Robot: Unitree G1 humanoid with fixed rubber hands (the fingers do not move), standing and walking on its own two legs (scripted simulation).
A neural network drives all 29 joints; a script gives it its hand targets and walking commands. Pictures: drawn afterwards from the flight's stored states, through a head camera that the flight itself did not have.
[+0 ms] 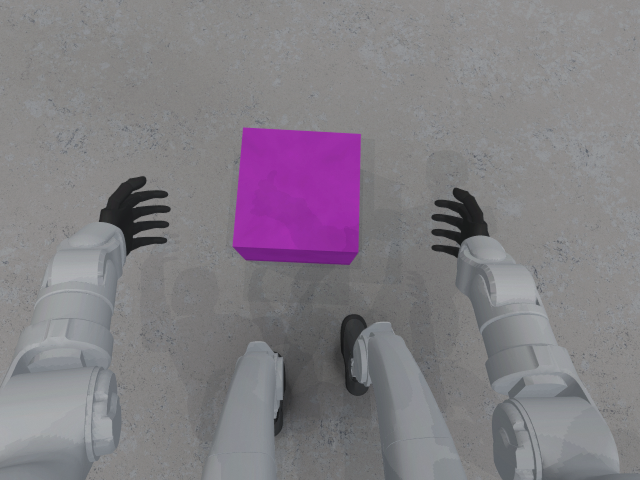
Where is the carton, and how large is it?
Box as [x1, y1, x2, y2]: [232, 127, 360, 264]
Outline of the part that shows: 243,127 232,246 245,259 251,260 349,264 358,250 360,134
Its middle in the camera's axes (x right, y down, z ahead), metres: -0.06 -0.11 +1.01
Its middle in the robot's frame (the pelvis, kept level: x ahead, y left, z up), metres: +0.60 +0.02 -0.58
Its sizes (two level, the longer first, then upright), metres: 0.296 0.288 0.193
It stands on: the floor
